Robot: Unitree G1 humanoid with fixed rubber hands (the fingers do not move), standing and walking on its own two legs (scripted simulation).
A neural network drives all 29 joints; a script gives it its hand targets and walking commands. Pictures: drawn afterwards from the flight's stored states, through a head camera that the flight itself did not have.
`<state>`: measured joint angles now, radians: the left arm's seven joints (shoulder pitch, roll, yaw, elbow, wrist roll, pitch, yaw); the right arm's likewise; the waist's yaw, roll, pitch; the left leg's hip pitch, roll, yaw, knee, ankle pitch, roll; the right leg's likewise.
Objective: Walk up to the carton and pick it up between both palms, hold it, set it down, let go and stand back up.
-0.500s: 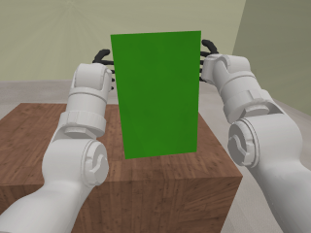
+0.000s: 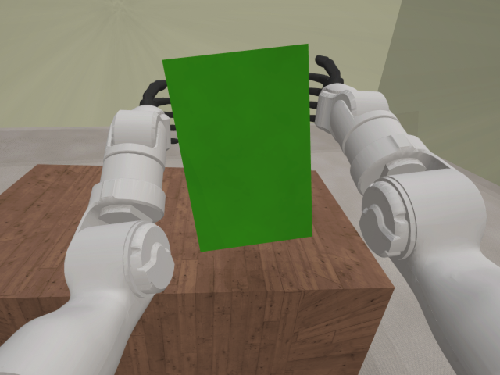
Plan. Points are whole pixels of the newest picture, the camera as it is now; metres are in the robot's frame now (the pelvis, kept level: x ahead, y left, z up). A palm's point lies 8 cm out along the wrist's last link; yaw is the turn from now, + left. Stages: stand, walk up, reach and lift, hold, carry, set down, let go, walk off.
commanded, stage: set down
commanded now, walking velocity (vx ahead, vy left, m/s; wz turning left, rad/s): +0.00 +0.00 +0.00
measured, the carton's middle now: (240, 136) +0.46 +0.03 +0.28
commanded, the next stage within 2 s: none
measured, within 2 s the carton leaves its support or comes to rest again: neither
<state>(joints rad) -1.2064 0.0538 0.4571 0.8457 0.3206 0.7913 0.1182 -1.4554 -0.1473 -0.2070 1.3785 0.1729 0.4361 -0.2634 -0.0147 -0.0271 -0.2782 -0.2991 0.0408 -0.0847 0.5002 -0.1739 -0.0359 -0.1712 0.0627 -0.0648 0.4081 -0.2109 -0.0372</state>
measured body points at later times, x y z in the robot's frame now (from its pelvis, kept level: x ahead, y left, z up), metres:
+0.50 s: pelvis +0.01 +0.00 +0.00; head -0.07 +0.03 +0.44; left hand +0.41 +0.18 +0.29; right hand +0.43 -0.09 +0.35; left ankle +0.06 +0.14 -0.74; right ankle +0.01 -0.10 -0.74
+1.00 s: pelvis +0.01 +0.00 +0.00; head -0.07 +0.03 +0.44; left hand +0.41 +0.18 +0.27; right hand +0.43 -0.09 +0.32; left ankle +0.06 +0.14 -0.74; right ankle +0.01 -0.10 -0.74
